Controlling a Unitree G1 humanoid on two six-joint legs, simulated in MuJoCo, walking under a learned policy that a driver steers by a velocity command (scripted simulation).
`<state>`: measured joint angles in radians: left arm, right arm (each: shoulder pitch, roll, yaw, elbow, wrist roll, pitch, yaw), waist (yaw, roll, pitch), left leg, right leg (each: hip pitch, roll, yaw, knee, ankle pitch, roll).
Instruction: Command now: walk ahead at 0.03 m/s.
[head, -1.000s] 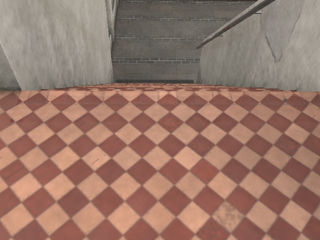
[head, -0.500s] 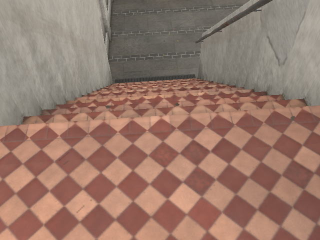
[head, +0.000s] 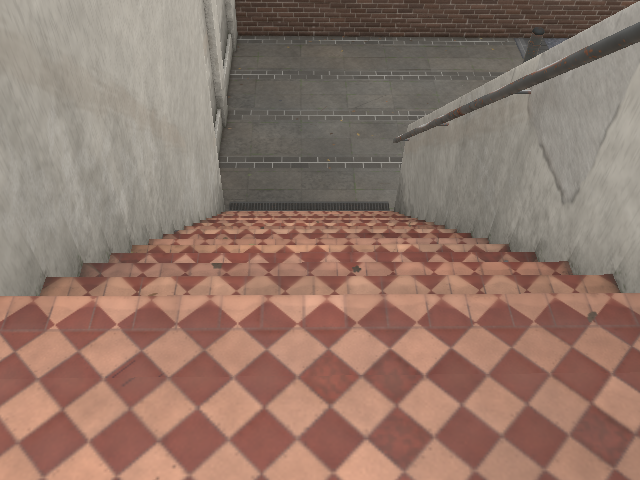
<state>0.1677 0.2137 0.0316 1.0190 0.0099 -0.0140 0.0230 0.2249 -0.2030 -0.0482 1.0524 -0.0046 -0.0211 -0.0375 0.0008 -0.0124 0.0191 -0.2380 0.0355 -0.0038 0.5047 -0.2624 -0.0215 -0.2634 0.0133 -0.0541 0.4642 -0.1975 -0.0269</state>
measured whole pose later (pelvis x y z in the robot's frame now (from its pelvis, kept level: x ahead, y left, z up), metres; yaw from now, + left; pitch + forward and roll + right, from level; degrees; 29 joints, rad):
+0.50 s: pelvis +0.02 +0.01 +0.00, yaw +0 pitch -1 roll +0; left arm 0.17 0.20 0.03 1.10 0.00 0.01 0.04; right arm 0.21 -0.19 -0.04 1.10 0.00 0.00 -0.04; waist 0.00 0.00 0.04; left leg -0.18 0.02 0.01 0.49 -0.29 -0.01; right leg -0.22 0.00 -0.04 0.49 -0.24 -0.01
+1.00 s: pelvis +0.02 +0.00 +0.00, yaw +0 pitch -1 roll +0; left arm 0.21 0.18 0.03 1.12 0.00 0.00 0.04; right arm 0.27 -0.17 -0.03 1.13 0.00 -0.01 -0.05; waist 0.00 0.00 0.04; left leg -0.18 0.02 0.01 0.48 -0.28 -0.02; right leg -0.23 0.00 -0.04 0.49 -0.24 -0.02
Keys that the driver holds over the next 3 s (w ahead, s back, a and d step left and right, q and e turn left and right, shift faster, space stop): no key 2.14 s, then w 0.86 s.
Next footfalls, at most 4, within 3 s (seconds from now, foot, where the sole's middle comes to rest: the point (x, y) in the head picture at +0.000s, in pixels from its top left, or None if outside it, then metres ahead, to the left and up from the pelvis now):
2.86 right None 0.47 -0.08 -0.77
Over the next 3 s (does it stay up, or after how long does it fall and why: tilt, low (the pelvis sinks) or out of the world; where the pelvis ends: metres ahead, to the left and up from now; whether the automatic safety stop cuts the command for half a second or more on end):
stays up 0.36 0.00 -0.01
